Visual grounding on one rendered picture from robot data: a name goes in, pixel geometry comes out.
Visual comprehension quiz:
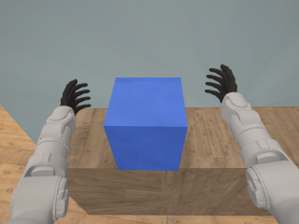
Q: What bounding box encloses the right robot upper arm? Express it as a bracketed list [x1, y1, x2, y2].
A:
[246, 160, 299, 224]

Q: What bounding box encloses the robot left forearm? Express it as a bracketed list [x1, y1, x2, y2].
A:
[9, 105, 77, 219]

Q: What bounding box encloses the carton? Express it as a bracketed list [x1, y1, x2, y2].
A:
[103, 77, 188, 172]

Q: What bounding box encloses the left robot hand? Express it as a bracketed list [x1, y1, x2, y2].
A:
[60, 79, 91, 116]

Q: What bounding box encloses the pedestal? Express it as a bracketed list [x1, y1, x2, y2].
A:
[65, 106, 299, 216]

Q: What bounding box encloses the right robot hand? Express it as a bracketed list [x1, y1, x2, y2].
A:
[205, 64, 237, 103]

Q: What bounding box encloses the left robot upper arm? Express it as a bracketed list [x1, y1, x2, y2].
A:
[3, 175, 69, 224]

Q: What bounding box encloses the robot right forearm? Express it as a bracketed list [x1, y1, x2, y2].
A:
[221, 92, 299, 171]

